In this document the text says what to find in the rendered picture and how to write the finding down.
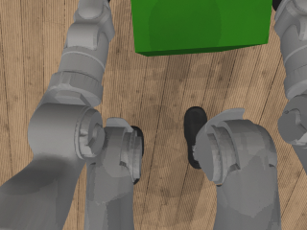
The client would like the robot right upper arm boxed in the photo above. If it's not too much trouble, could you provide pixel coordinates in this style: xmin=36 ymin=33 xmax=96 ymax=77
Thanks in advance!
xmin=277 ymin=92 xmax=307 ymax=175

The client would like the carton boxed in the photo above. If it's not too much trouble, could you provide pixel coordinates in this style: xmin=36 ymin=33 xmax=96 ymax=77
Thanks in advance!
xmin=130 ymin=0 xmax=272 ymax=57

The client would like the right robot hand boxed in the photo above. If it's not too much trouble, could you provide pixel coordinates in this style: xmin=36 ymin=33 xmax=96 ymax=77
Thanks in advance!
xmin=272 ymin=0 xmax=282 ymax=11

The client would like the right robot forearm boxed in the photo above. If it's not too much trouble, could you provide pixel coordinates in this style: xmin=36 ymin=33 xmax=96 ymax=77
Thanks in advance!
xmin=274 ymin=0 xmax=307 ymax=100

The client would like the robot right thigh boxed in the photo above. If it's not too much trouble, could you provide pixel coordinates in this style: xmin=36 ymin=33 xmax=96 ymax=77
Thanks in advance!
xmin=201 ymin=119 xmax=282 ymax=230

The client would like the left robot forearm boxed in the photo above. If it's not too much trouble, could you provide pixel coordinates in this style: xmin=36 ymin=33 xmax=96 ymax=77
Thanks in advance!
xmin=27 ymin=0 xmax=115 ymax=145

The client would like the robot left upper arm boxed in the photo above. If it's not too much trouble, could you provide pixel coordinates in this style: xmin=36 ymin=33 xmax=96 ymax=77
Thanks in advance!
xmin=0 ymin=103 xmax=106 ymax=230

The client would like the robot left shin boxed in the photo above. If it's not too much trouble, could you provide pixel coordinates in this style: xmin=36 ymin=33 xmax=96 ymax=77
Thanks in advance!
xmin=86 ymin=117 xmax=136 ymax=180

